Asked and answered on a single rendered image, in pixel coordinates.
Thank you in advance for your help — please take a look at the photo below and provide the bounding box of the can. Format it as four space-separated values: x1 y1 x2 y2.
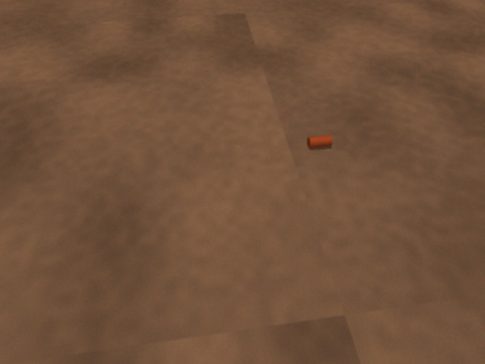
307 135 333 148

